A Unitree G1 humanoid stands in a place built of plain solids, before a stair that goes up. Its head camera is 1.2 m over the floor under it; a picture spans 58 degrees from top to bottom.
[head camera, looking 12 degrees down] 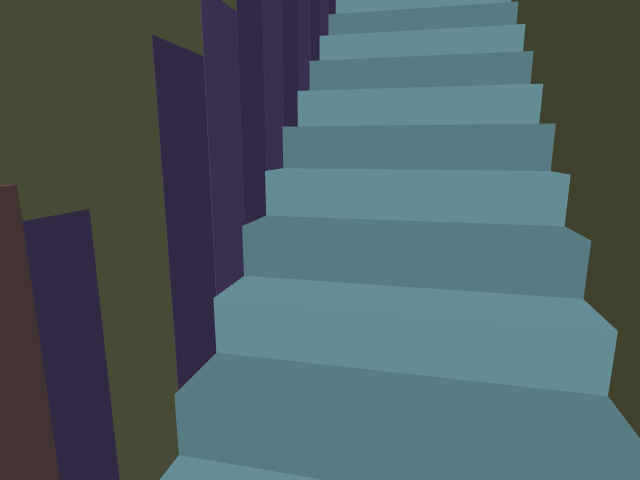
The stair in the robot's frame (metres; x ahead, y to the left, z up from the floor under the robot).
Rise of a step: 0.18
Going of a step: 0.25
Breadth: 1.13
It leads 13 degrees to the right of straight ahead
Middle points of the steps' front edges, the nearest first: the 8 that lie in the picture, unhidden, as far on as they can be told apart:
0.92 -0.16 0.56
1.16 -0.22 0.74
1.41 -0.27 0.93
1.65 -0.33 1.11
1.89 -0.38 1.30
2.14 -0.44 1.48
2.38 -0.49 1.66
2.63 -0.55 1.85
